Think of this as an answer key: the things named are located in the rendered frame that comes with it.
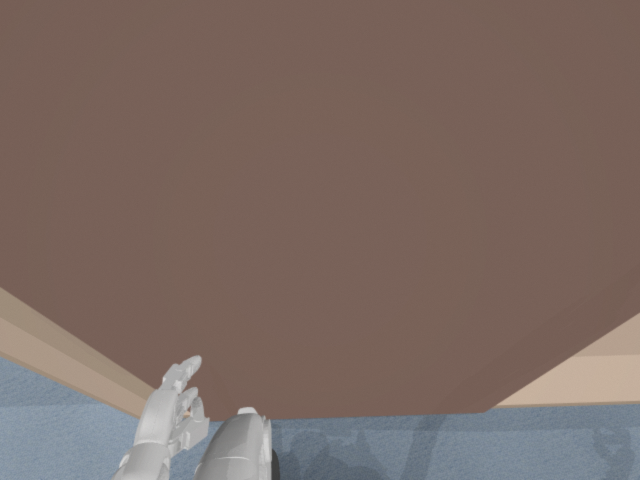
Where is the wardrobe door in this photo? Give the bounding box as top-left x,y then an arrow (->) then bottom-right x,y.
0,0 -> 640,421
0,287 -> 155,401

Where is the left robot forearm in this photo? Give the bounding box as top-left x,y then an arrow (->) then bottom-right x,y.
111,442 -> 171,480

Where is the robot left shin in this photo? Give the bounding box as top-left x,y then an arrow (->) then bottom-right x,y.
237,407 -> 271,480

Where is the left robot thigh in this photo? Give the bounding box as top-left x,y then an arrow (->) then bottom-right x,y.
193,413 -> 272,480

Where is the left robot hand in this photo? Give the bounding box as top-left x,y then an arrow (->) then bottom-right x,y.
133,355 -> 210,458

